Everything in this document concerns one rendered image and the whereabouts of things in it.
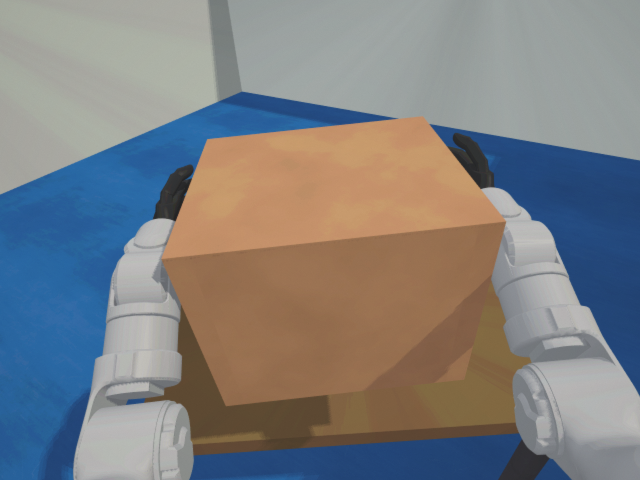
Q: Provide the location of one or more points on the robot right upper arm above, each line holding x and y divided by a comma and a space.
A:
583, 414

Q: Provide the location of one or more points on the robot right forearm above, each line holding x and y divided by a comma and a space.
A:
544, 319

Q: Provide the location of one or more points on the table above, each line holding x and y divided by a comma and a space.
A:
482, 404

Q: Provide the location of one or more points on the robot left hand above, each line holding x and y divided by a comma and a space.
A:
172, 194

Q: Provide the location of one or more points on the robot left upper arm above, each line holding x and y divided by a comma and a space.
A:
145, 441

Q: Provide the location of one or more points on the robot right hand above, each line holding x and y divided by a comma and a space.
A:
473, 160

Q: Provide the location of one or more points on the carton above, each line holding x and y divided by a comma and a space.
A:
332, 260

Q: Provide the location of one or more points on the robot left forearm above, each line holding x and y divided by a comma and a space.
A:
140, 355

